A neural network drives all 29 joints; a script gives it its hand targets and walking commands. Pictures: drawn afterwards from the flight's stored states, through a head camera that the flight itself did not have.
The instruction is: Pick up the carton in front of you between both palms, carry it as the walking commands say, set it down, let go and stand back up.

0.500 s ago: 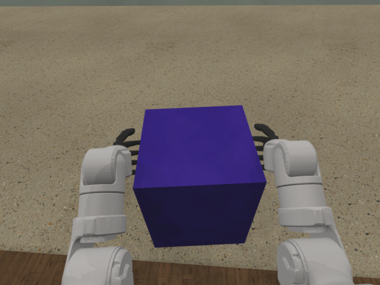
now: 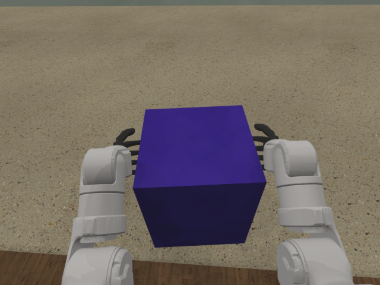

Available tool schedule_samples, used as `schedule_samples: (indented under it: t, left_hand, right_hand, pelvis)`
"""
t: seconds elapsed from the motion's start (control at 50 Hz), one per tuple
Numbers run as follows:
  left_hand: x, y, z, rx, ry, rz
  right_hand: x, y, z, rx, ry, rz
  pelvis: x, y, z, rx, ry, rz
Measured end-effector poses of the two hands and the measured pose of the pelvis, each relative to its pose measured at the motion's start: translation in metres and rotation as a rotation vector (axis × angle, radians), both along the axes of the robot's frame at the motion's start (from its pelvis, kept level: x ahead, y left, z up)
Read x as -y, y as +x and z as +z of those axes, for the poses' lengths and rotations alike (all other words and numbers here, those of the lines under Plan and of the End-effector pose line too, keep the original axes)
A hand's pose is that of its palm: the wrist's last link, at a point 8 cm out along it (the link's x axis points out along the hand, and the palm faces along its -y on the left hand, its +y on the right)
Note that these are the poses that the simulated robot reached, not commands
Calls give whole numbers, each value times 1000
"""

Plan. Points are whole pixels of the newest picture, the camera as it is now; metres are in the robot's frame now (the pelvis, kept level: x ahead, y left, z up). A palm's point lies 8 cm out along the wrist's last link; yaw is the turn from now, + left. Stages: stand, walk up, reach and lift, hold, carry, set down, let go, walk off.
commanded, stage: carry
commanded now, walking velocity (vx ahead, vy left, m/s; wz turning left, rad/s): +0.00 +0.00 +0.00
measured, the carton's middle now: (196, 179) +0.35 +0.00 +0.05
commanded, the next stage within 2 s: none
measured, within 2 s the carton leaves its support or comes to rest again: neither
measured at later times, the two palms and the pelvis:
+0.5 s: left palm (110, 142) +0.39 +0.18 +0.13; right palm (250, 130) +0.41 -0.12 +0.14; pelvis +0.05 +0.02 +0.01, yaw +0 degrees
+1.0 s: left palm (120, 86) +0.63 +0.21 +0.12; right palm (224, 84) +0.63 -0.09 +0.12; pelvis +0.27 +0.06 +0.00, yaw +2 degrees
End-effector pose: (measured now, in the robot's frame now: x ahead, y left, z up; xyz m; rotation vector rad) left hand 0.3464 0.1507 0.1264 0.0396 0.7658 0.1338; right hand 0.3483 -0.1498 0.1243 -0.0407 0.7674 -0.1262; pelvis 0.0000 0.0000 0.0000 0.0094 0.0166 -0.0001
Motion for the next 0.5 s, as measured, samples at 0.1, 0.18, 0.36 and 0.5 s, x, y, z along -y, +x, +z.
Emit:
schedule_samples:
  t: [0.1,0.18,0.36,0.5]
  left_hand:
    - [0,0,0,0,0,0]
    - [0,0,0,0,0,0]
    - [-5,7,0,-7,-2,4]
    - [-30,45,4,-7,4,14]
  right_hand:
    - [0,0,0,0,0,0]
    - [0,0,0,0,0,-1]
    - [-5,11,3,-7,-5,7]
    - [-31,57,12,-6,-10,23]
  pelvis:
    - [0,0,0,0,0,0]
    - [0,0,0,0,0,-1]
    - [-3,16,2,-9,5,0]
    - [-22,54,7,-42,6,-3]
